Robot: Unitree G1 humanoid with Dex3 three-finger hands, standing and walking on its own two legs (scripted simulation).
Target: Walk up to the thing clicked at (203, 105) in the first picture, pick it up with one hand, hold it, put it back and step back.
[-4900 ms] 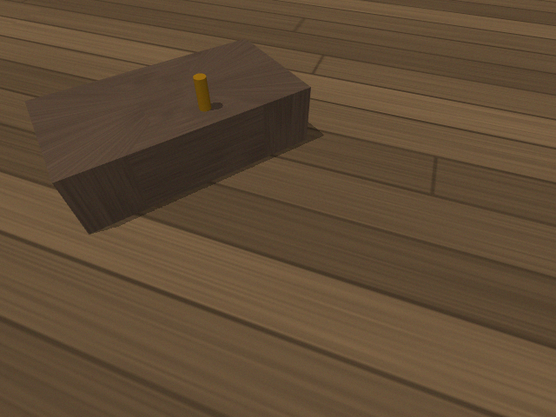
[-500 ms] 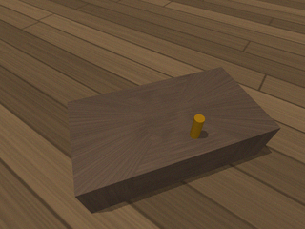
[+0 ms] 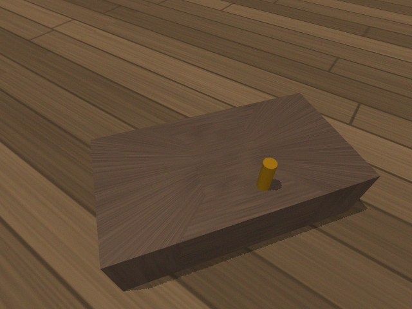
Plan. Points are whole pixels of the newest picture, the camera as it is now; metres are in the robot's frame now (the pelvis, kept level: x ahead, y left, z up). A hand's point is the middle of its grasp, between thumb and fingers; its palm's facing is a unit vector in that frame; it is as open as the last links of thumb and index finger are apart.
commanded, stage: stand
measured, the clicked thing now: (266, 174) +0.67 -0.24 -0.38
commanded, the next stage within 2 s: none
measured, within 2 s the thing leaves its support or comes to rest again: neither
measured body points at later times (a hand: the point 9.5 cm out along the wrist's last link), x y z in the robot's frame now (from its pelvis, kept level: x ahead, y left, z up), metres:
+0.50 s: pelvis +0.00 +0.00 +0.00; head +0.01 +0.00 +0.45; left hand +0.08 +0.30 -0.13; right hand +0.08 -0.30 -0.13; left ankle -0.01 +0.12 -0.75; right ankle +0.00 -0.12 -0.75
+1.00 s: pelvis +0.01 -0.01 +0.00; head +0.01 -0.01 +0.45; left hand +0.08 +0.30 -0.13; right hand +0.09 -0.30 -0.14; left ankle -0.01 +0.12 -0.75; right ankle +0.00 -0.12 -0.75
